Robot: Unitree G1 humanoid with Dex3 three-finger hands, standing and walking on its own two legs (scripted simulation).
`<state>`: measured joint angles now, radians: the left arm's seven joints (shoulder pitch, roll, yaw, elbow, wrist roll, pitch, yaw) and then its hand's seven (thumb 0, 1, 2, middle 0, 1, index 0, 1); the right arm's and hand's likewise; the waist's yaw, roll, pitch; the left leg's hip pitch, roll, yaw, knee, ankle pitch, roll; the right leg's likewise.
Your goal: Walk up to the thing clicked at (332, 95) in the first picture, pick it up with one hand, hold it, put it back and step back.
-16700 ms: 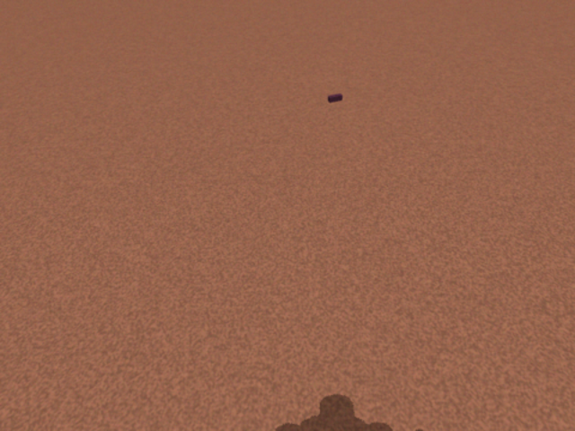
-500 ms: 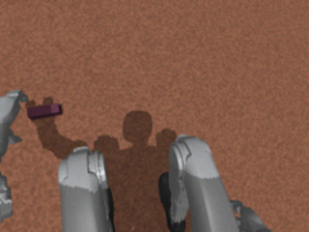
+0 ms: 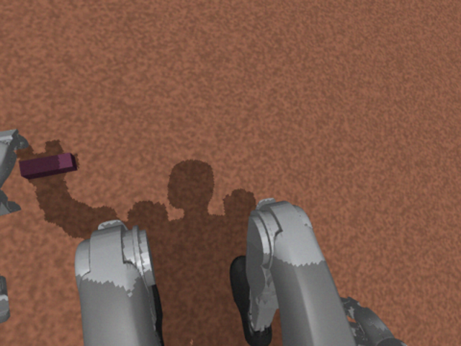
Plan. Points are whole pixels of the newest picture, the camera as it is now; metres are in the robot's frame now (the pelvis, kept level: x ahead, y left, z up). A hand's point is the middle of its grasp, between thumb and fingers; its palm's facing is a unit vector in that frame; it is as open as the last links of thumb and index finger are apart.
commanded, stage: rise first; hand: left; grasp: from above
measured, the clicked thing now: (49, 166) +0.46 +0.34 -0.30
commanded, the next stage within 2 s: approach in 1.44 s
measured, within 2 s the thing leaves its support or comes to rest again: neither
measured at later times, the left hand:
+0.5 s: hand (4, 176) +0.41 +0.37 -0.19, palm faces -0.44 -0.13 -0.89, open 12.3 cm
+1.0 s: hand (0, 172) +0.41 +0.37 -0.18, palm faces -0.44 -0.12 -0.89, open 12.3 cm
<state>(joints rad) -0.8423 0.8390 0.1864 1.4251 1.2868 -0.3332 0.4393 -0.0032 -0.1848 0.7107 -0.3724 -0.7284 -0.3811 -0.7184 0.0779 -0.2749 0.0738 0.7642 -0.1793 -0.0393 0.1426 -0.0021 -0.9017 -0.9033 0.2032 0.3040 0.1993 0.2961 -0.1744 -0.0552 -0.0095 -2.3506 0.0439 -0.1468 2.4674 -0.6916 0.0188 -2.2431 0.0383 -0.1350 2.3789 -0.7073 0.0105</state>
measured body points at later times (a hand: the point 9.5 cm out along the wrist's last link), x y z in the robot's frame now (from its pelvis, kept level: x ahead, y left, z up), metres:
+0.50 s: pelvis +0.00 +0.00 -0.01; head +0.24 +0.10 +0.36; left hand +0.43 +0.37 -0.14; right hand +0.08 -0.27 -0.11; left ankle +0.07 +0.12 -0.28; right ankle +0.10 -0.11 -0.28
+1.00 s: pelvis +0.00 +0.00 +0.00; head +0.24 +0.10 +0.36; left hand +0.43 +0.37 -0.13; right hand +0.09 -0.27 -0.11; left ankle +0.07 +0.12 -0.28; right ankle +0.10 -0.11 -0.28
